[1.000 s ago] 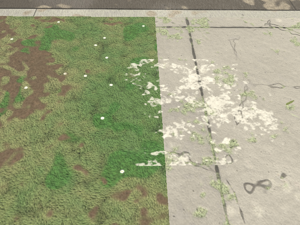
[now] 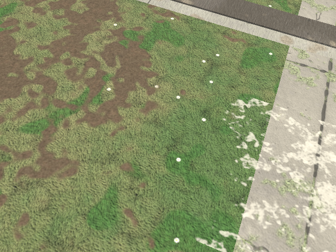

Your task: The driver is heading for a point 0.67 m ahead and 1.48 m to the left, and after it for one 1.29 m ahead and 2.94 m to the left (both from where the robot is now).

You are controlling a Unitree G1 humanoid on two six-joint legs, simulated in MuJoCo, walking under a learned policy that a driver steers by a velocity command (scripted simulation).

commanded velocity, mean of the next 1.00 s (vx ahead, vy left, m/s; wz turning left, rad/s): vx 0.00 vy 0.00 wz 0.59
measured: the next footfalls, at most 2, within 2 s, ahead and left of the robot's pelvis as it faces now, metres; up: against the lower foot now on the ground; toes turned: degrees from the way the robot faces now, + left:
right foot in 0.22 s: +0.08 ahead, -0.15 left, +0.00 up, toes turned +13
left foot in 0.64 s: +0.00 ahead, +0.11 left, +0.00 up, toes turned +25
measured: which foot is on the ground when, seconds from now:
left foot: down 0.00-0.22, up 0.24-0.62, down 0.64-1.00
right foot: up 0.00-0.20, down 0.22-0.64, up 0.66-1.00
